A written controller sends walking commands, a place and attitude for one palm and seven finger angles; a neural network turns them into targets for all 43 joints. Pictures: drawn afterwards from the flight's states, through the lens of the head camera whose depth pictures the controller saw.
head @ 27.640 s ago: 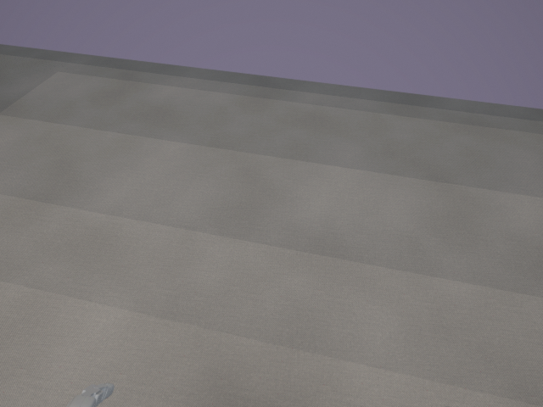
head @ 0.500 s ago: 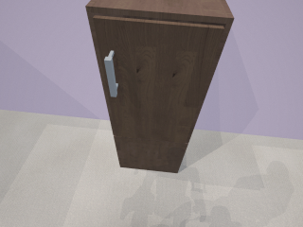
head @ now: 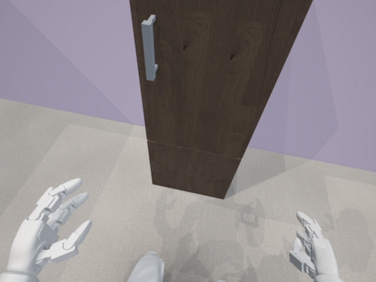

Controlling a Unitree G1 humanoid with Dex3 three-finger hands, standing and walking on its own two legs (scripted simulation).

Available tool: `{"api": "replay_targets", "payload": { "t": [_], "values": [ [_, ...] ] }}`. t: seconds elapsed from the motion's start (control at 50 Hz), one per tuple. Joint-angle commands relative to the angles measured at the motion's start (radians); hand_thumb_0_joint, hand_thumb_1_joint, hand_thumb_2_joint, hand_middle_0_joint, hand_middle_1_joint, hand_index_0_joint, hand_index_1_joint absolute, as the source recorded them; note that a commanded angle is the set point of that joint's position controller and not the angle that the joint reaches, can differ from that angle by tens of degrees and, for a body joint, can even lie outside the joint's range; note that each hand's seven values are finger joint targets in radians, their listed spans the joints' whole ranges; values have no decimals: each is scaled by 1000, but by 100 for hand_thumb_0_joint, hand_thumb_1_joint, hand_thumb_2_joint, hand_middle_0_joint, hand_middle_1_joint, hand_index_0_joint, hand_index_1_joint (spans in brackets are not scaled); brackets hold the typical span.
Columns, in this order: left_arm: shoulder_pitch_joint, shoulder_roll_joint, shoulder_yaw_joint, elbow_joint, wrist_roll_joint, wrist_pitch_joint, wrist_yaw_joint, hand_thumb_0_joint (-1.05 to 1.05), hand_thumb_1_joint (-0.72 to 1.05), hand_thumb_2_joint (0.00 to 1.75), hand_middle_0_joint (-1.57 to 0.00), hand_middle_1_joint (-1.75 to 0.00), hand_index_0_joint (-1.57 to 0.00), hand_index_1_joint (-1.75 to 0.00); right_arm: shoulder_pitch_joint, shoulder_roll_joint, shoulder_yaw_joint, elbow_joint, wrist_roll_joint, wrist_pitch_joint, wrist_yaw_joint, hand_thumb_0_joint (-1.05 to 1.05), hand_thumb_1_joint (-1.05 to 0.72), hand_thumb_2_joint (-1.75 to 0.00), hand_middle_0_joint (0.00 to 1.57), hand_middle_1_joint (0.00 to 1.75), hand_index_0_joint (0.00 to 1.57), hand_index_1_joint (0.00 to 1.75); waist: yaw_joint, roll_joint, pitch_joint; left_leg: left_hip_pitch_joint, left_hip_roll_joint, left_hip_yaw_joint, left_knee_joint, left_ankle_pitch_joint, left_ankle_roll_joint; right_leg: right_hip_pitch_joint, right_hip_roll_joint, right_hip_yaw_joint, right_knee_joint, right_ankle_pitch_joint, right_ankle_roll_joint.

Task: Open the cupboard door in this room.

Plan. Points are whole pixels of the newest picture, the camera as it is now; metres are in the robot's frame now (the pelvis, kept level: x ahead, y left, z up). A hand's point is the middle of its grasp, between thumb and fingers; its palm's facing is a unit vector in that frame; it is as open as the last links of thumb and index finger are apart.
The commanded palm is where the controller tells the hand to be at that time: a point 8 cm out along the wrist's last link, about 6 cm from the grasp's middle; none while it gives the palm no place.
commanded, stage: raise the hand with hooked fingers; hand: left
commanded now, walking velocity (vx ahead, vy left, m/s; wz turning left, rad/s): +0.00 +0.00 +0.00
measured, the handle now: (151, 49) +0.62 +0.17 +0.16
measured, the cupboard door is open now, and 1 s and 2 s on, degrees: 0 0 0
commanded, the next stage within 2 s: move the hooked fingers beside the handle in 1.60 s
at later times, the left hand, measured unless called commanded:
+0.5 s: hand (61, 182) +0.26 +0.27 +0.09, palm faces -0.08 -0.99 -0.06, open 12.1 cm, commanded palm +0.24 +0.32 +0.11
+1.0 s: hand (28, 143) +0.29 +0.31 +0.16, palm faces -0.05 -1.00 -0.07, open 14.0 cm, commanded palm +0.26 +0.36 +0.17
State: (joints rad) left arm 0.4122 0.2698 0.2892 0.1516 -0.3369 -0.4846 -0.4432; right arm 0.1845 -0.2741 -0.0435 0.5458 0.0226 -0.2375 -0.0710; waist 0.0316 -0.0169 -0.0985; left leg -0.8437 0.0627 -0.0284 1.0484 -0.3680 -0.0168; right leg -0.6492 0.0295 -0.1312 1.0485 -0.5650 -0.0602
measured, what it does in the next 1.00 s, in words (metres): stands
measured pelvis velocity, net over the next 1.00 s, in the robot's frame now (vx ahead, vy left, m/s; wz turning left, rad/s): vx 0.01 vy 0.04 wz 0.00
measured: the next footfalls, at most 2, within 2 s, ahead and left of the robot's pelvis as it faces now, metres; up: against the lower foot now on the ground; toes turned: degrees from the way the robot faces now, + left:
none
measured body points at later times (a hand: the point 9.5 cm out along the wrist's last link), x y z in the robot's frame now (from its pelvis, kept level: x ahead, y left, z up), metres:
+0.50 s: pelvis +0.01 +0.04 +0.03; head +0.06 +0.04 +0.47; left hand +0.26 +0.32 +0.09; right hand +0.15 -0.23 -0.05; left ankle +0.09 +0.13 -0.66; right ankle -0.02 -0.08 -0.66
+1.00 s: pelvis +0.01 +0.04 +0.05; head +0.03 +0.06 +0.50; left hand +0.28 +0.36 +0.17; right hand +0.19 -0.18 -0.01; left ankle +0.09 +0.13 -0.66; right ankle -0.02 -0.08 -0.66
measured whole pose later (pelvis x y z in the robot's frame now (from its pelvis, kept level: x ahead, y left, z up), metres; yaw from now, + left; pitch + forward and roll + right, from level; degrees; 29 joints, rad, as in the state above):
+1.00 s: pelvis +0.01 +0.04 +0.05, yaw +0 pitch +3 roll -3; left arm -0.02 0.44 0.39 0.22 -0.34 -0.12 -0.51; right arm 0.25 -0.26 0.08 0.56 0.05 -0.22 -0.10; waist 0.02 0.03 -0.03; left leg -0.53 0.02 0.02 0.73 -0.26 0.04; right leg -0.33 0.00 -0.09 0.68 -0.40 0.00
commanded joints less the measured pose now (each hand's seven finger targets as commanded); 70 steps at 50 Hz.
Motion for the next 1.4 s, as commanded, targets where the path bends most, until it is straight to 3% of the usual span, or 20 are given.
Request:
{"api": "replay_targets", "payload": {
  "t": [0.0,0.08,0.14,0.18,0.24,0.32,0.34,0.4,0.5,0.54,0.56,0.62,0.7,0.76,0.88,0.96,1.08,1.12,1.26,1.38],
  "values": [
    [-360,176,-11,-317,-39,-113,-1,0,29,64,-24,-69,-24,-69,-1,-113,-6,-72,15,-70,-30,0,-90,-90,20,30,20,30,-120,147,-77,212,-27,-4,-71,-22,59,-136,-17,228,-314,-14,53],
    [-325,248,-5,-133,-14,77,-70,0,20,60,-25,-75,-25,-75,-1,-137,4,-83,32,-70,-46,0,-90,-90,20,30,20,30,-95,71,-50,181,-35,-11,-111,-26,65,-86,-36,267,-387,-61,73],
    [-239,345,135,-72,-36,215,-82,0,13,57,-25,-80,-25,-80,-11,-134,5,-119,34,-58,-42,0,-90,-90,20,30,20,30,-14,54,-136,217,-43,-13,-147,50,62,39,-51,263,-391,35,79],
    [-198,342,203,-148,-77,231,-53,0,8,55,-26,-82,-26,-82,-19,-111,7,-143,31,-50,-34,0,-90,-90,20,30,20,30,14,24,-203,267,-42,-9,-179,124,57,110,-53,227,-373,178,88],
    [-178,325,269,-207,-122,181,7,0,1,52,-26,-87,-26,-87,-6,-95,5,-146,22,-53,-22,0,-90,-90,20,30,20,30,34,-14,-232,308,-40,-9,-210,202,48,154,-30,180,-335,354,92],
    [-206,225,142,-222,-70,119,38,0,-8,48,-27,-93,-27,-93,30,-107,-4,-122,22,-64,-1,0,-90,-90,20,30,20,30,-24,64,-167,386,-43,9,-249,204,52,44,5,95,-310,351,72],
    [-229,212,115,-198,-60,123,26,0,-10,47,-27,-94,-27,-94,37,-116,-7,-121,21,-65,1,0,-90,-90,20,30,20,30,-39,32,-138,379,-44,5,-243,192,56,25,10,99,-315,337,75],
    [-282,236,75,-183,-34,142,-15,0,-17,44,-28,-99,-28,-99,60,-140,-7,-112,31,-72,-5,0,-90,-90,20,30,20,30,-62,65,-147,407,-42,-7,-272,137,59,7,8,87,-337,261,66],
    [-382,343,159,-294,-50,156,-24,0,-29,39,-29,-107,-29,-107,47,-143,1,-122,33,-87,-24,0,-90,-90,20,30,20,30,-36,133,-248,541,-33,-34,-324,163,56,57,13,67,-348,265,47],
    [-408,388,209,-312,-56,153,0,0,-34,37,-29,-110,-29,-110,46,-144,10,-115,30,-86,-27,0,-90,-90,20,30,20,30,-21,151,-237,564,-29,-50,-347,176,47,82,19,56,-347,275,36],
    [-412,363,195,-340,-58,150,10,0,-36,36,-29,-111,-29,-111,37,-136,14,-121,32,-85,-26,0,-90,-90,20,30,20,30,-20,193,-243,596,-26,-55,-362,188,42,79,18,49,-347,280,35],
    [-414,333,177,-279,-52,188,29,0,-43,33,-29,-115,-29,-115,26,-133,21,-118,34,-72,-24,0,-90,-90,20,30,20,30,-26,199,-169,592,-17,-75,-406,134,32,80,17,38,-368,265,37],
    [-447,308,127,-138,-35,302,-11,0,-50,30,-30,-120,-30,-120,23,-141,25,-131,44,-44,-28,0,-90,-90,20,30,20,30,-35,133,-90,561,-20,-74,-445,78,34,87,18,37,-413,261,43],
    [-522,340,133,-99,-34,358,-50,0,-50,30,-30,-120,-30,-120,17,-151,32,-146,49,-30,-34,0,-90,-90,20,30,20,30,-34,94,-85,558,-32,-62,-451,84,40,116,20,40,-442,268,41],
    [-699,435,206,-199,-47,297,-60,0,-50,30,-30,-120,-30,-120,5,-142,44,-144,37,-35,-40,0,-90,-90,20,30,20,30,-36,161,-185,681,-35,-66,-456,141,38,155,26,49,-461,282,31],
    [-735,466,227,-164,-39,284,-60,0,-50,30,-30,-120,-30,-120,6,-144,50,-126,37,-40,-44,0,-90,-90,20,30,20,30,-34,202,-168,699,-34,-76,-484,113,34,168,24,50,-483,271,28],
    [-752,492,226,52,-44,382,-123,0,-50,30,-30,-120,-30,-120,7,-154,51,-116,52,-28,-55,0,-90,-90,20,30,20,30,-29,130,-70,603,-54,-46,-499,62,47,186,16,63,-536,242,36],
    [-726,452,186,81,-47,398,-146,0,-50,30,-30,-120,-30,-120,13,-155,47,-124,54,-29,-50,0,-90,-90,20,30,20,30,-33,98,-78,603,-56,-42,-488,81,51,178,16,62,-534,252,39],
    [-748,513,258,-27,-74,316,-138,0,-50,30,-30,-120,-30,-120,16,-153,37,-134,46,-45,-33,0,-90,-90,20,30,20,30,-20,112,-161,637,-62,-12,-446,178,58,213,16,94,-529,315,40],
    [-754,510,272,-14,-60,287,-102,0,-50,30,-30,-120,-30,-120,21,-143,36,-112,46,-48,-41,0,-90,-90,20,30,20,30,-25,144,-115,620,-60,2,-448,158,58,212,4,111,-541,301,49]
  ]
}}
